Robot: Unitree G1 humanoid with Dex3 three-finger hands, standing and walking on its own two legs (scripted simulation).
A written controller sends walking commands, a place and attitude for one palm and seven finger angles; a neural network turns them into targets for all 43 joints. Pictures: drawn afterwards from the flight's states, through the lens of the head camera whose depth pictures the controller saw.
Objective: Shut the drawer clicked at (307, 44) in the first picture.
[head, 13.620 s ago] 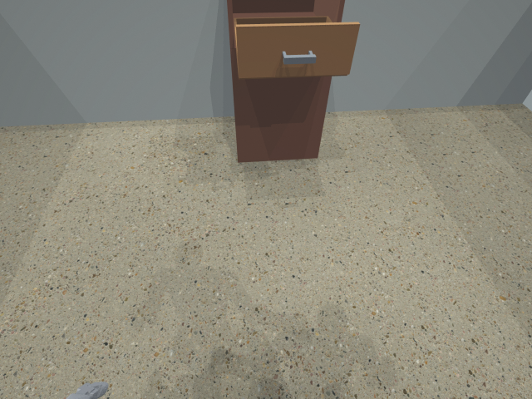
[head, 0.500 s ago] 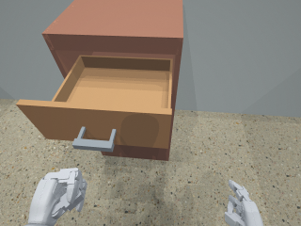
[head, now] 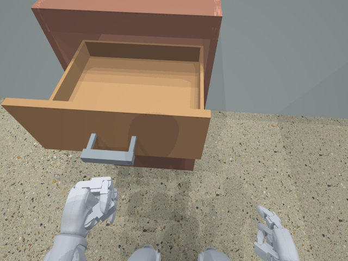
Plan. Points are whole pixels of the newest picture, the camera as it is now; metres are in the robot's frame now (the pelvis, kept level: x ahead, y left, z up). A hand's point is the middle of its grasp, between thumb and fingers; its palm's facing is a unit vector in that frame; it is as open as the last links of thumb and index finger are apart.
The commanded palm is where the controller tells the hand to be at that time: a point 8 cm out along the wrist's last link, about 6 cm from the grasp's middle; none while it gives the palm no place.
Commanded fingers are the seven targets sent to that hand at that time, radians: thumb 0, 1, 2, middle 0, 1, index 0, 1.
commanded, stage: bring the fist close to the handle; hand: left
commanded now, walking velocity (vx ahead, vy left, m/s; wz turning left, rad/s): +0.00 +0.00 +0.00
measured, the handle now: (110, 148) +0.35 +0.16 +0.05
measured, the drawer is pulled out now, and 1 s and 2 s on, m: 0.26 0.26 0.13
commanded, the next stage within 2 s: push the drawer shut in 0.42 s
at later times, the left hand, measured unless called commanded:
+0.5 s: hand (117, 203) +0.23 +0.12 +0.05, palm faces -0.04 -1.00 -0.04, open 3.3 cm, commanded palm +0.20 +0.18 +0.05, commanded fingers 0.00 0.90 0.90 -1.40 -1.60 -1.40 -1.60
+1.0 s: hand (120, 181) +0.27 +0.13 +0.05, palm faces -0.05 -1.00 -0.05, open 3.2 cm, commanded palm +0.26 +0.19 +0.05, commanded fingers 0.00 0.90 0.90 -1.40 -1.60 -1.40 -1.60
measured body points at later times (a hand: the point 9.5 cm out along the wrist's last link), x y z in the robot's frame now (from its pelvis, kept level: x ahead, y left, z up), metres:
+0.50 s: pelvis +0.00 +0.00 -0.01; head +0.07 -0.01 +0.44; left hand +0.23 +0.18 +0.06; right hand +0.17 -0.24 -0.09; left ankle -0.01 +0.09 -0.66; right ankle +0.00 -0.10 -0.66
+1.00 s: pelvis +0.00 -0.02 +0.00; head +0.07 -0.03 +0.45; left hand +0.27 +0.18 +0.06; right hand +0.16 -0.26 -0.09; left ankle -0.01 +0.09 -0.66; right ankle +0.00 -0.10 -0.66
